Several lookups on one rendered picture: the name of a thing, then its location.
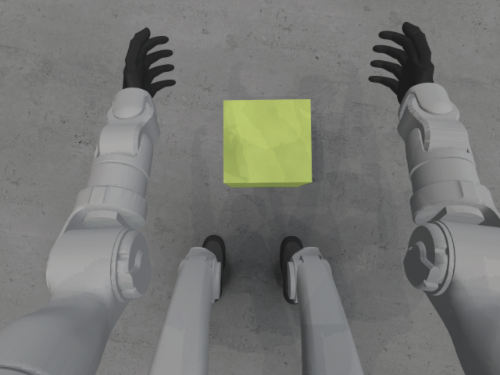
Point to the robot left hand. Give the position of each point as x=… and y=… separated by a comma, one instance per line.
x=136, y=73

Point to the robot right hand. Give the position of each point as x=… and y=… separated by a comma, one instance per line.
x=416, y=68

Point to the robot right upper arm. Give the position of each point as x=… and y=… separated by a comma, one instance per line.
x=457, y=265

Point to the left robot forearm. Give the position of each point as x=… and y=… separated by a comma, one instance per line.
x=115, y=192

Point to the robot left upper arm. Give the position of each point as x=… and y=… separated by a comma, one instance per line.
x=92, y=276

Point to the right robot forearm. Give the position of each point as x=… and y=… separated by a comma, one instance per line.
x=441, y=166

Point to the carton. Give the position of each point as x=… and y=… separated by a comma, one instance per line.
x=267, y=143

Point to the left robot shin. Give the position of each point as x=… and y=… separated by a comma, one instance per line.
x=197, y=251

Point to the left robot foot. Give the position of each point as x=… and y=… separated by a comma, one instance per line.
x=216, y=245

